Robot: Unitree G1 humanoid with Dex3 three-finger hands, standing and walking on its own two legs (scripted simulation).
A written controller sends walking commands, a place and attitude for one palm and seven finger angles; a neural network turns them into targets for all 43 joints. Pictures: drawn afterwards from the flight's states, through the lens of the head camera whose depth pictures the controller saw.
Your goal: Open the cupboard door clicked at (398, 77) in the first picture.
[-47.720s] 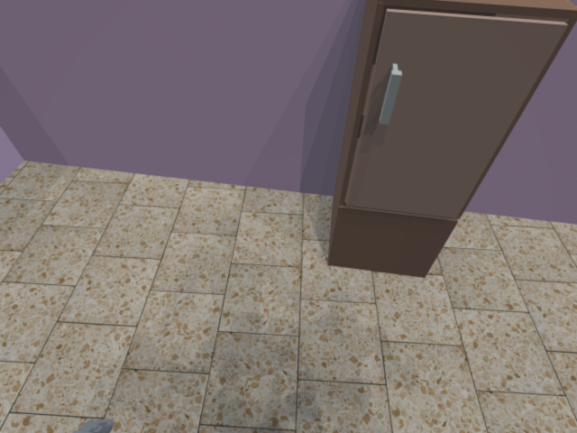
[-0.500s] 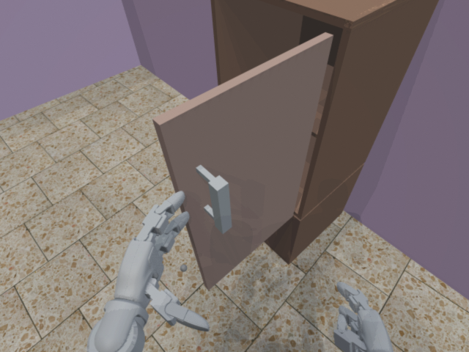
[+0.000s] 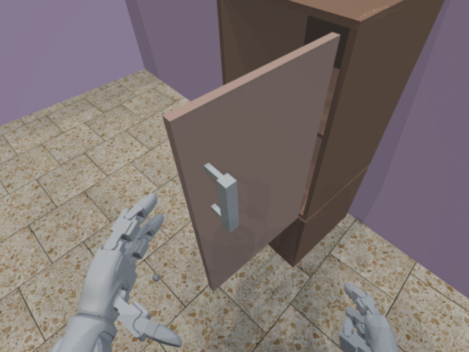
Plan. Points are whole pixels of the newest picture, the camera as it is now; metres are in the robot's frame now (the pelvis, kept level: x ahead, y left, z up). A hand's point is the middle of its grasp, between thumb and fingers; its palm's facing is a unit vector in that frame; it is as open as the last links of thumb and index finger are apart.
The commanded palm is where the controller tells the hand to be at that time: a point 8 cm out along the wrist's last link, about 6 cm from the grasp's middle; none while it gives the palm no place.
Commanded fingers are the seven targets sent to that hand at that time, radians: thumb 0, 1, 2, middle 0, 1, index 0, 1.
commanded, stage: draw the hand back to the body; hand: left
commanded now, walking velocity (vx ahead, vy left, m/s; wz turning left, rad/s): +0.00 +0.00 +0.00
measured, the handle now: (221, 198) +0.35 +0.05 +0.09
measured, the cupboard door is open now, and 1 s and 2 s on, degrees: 90 90 90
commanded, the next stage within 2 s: step back with the hand held close in 1.36 s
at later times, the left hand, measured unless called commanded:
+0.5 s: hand (79, 270) +0.19 +0.21 +0.15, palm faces +0.22 -0.93 -0.30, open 14.7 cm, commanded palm +0.15 +0.25 +0.17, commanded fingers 0.00 0.09 0.56 -0.17 -0.30 -0.17 -0.30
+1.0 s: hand (1, 233) +0.21 +0.28 +0.20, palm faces +0.43 -0.81 -0.40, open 8.9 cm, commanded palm +0.16 +0.32 +0.21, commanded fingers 0.00 0.90 0.90 -0.20 -0.30 -0.20 -0.30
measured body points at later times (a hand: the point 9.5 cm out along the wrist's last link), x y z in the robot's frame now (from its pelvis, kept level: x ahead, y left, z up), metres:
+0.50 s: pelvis +0.00 +0.01 +0.03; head -0.01 +0.00 +0.48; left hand +0.17 +0.25 +0.17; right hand +0.19 -0.20 -0.04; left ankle -0.01 +0.12 -0.70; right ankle +0.00 -0.10 -0.70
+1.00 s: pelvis +0.02 +0.03 +0.05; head +0.00 +0.01 +0.49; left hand +0.18 +0.32 +0.22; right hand +0.20 -0.19 -0.04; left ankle -0.01 +0.12 -0.70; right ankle +0.00 -0.10 -0.70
